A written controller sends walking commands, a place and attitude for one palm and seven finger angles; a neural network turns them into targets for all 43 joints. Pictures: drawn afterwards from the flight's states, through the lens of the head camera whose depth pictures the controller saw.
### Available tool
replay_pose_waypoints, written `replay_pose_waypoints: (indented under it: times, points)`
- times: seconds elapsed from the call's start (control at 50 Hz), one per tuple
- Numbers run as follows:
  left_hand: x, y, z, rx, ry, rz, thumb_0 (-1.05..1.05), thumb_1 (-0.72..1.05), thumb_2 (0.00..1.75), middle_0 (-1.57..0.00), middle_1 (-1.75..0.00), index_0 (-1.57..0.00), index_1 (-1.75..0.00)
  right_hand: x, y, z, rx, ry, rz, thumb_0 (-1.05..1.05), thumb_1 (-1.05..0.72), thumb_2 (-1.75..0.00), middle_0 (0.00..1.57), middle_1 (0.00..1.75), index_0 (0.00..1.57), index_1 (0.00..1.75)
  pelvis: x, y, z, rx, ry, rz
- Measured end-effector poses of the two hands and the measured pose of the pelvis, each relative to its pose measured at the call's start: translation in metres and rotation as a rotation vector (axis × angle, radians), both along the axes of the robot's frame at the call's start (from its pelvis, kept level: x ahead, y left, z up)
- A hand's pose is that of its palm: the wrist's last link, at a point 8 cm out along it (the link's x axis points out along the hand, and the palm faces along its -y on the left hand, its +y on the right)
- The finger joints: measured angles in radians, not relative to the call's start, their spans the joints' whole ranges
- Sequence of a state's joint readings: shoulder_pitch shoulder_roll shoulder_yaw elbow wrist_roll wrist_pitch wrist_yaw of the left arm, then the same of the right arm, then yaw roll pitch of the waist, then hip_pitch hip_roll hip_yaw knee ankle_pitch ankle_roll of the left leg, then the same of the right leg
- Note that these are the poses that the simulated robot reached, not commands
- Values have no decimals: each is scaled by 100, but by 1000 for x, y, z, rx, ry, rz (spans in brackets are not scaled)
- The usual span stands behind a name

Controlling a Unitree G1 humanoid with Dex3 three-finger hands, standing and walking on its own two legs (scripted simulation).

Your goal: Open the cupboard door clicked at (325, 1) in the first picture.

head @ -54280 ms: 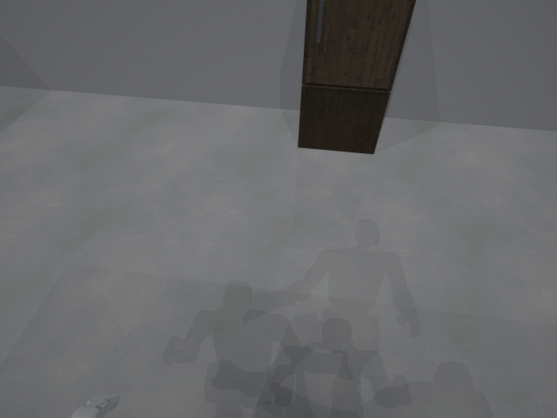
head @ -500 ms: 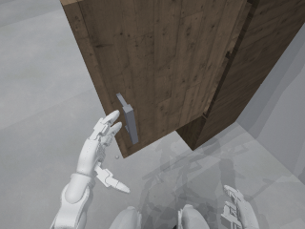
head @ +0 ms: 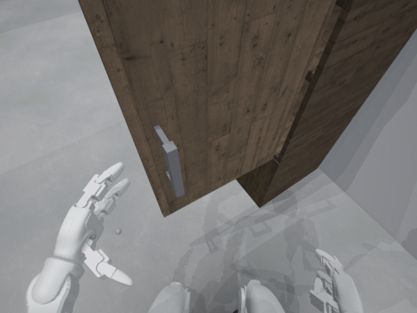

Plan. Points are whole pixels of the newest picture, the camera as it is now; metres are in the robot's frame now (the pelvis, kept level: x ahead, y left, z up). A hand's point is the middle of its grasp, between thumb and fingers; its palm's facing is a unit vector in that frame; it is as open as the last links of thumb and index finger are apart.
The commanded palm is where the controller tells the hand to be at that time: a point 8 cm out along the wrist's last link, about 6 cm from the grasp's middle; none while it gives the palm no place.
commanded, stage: draw the hand back to the body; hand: left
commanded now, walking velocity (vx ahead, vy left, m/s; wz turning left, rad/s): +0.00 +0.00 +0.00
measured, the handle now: (170, 164) +0.38 +0.10 +0.05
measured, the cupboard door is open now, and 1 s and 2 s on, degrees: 87 87 87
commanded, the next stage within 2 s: step back with the hand held close in 1.64 s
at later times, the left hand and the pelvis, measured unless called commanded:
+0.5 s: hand (79, 236) +0.22 +0.20 +0.11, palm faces -0.12 -0.99 -0.07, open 16.3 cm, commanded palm +0.20 +0.26 +0.13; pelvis +0.01 +0.02 +0.04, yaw +0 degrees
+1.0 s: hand out of the picture +0.23 +0.26 +0.20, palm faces +0.36 -0.84 -0.41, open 12.3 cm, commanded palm +0.18 +0.30 +0.23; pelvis +0.03 +0.02 +0.08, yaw +0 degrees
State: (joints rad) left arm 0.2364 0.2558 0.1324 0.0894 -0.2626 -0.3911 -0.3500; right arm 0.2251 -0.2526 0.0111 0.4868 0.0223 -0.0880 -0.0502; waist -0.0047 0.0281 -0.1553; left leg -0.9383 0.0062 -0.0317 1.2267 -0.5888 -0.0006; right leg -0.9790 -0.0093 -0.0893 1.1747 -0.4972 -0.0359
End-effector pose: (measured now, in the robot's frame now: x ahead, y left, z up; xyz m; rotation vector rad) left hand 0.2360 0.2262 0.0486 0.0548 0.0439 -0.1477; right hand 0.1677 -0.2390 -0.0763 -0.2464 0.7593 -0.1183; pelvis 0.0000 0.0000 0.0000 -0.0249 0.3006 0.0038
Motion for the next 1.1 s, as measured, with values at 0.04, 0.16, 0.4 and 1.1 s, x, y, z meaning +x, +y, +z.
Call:
replay_pose_waypoints:
  times: [0.04,0.16,0.4,1.1]
  points:
    - [-1,1,0,-10,-1,-11,-1,-50,30,-15,-30,-15,-30,-1,1,1,-3,-7,0,2,-91,-90,20,29,20,30,-1,1,-1,-3,0,1]
    - [-2,2,4,-21,-2,-24,-1,-50,30,-15,-30,-15,-30,-3,8,4,-4,-28,-1,2,-91,-90,20,29,20,30,-4,7,-1,-9,-10,0]
    - [-26,23,62,22,-6,31,-1,-50,30,-15,-30,-15,-30,-1,31,42,45,-100,-8,2,-91,-90,20,29,20,30,4,18,29,-15,-90,5]
    - [-39,72,195,401,-140,525,0,32,66,-19,-30,-18,-30,30,39,88,53,-109,13,2,-91,-90,20,30,20,30,37,18,91,7,-307,-12]
